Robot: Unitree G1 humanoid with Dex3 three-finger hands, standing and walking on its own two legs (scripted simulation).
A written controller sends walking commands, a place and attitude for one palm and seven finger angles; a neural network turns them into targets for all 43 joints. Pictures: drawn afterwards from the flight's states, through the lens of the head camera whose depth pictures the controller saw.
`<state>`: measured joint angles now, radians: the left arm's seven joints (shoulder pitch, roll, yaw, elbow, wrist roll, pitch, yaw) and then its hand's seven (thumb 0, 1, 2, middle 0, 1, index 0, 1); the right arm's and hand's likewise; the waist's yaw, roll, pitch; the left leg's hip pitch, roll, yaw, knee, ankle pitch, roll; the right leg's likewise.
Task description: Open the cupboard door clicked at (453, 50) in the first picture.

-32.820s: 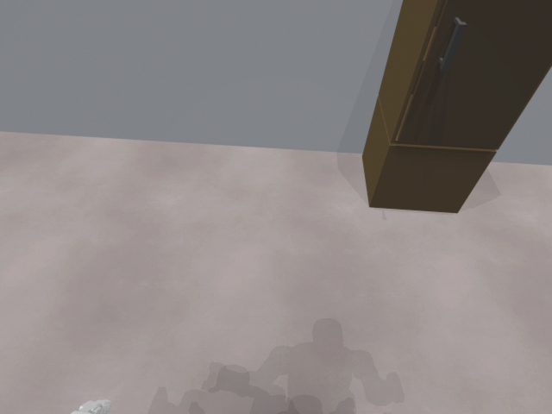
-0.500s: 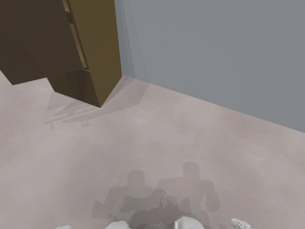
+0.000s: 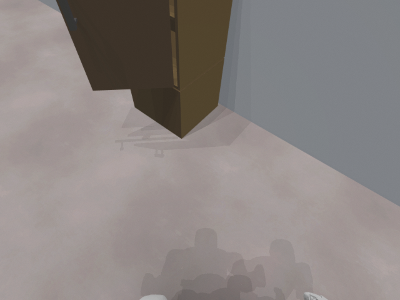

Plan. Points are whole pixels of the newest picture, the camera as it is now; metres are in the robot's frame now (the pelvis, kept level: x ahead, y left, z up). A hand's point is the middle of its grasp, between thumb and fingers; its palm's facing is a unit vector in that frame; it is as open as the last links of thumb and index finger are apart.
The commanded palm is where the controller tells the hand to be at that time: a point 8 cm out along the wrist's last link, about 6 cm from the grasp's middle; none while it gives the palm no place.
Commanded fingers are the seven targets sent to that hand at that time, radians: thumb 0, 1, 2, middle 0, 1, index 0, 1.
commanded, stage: turn to face it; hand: left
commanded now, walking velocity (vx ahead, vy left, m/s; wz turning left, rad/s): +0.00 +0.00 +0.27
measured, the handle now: (67, 6) +0.96 +0.53 +0.06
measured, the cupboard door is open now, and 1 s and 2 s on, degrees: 45 45 45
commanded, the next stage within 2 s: take the last steps up to it in 0.18 s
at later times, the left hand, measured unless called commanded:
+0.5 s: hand out of the picture +0.04 +0.19 -0.15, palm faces +0.21 -0.95 -0.23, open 7.4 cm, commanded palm none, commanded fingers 0.00 0.90 0.90 -0.20 -0.30 -0.20 -0.30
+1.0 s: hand (66, 288) +0.14 +0.30 -0.15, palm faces +0.28 -0.94 -0.20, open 7.4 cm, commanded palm none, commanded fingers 0.00 0.90 0.90 -0.20 -0.30 -0.20 -0.30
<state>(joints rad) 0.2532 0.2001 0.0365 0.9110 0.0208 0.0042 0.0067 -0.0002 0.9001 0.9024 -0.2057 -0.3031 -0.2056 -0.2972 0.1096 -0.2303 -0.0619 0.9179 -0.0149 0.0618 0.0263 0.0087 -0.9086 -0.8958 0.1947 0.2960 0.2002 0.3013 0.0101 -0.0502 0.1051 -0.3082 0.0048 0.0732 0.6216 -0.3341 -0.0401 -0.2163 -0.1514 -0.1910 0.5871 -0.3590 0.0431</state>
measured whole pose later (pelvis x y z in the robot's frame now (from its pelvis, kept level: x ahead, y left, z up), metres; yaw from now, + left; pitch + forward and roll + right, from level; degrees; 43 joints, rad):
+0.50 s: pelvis +0.02 -0.01 +0.01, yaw +10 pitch +0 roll +1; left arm 0.26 0.17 0.04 0.96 0.02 -0.03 0.00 0.00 0.90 0.90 -0.20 -0.30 -0.20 -0.30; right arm 0.20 -0.23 -0.07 1.00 -0.03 0.07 0.03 0.01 -0.91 -0.90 0.20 0.30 0.20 0.30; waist 0.01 0.02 0.05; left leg -0.49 0.00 0.00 1.06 -0.36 -0.03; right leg -0.16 -0.08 -0.10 0.46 -0.30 0.02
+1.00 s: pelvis +0.14 +0.10 +0.01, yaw +13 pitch -1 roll +1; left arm 0.21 0.20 0.06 1.01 0.02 0.00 -0.02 0.00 0.91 0.90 -0.20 -0.30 -0.20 -0.30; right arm 0.28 -0.17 -0.04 1.03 -0.03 -0.04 -0.01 0.00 -0.94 -0.89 0.20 0.30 0.21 0.30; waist 0.02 -0.02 0.04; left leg -0.16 -0.02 0.13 0.38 -0.22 0.05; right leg -0.51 -0.11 -0.10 0.91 -0.30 0.01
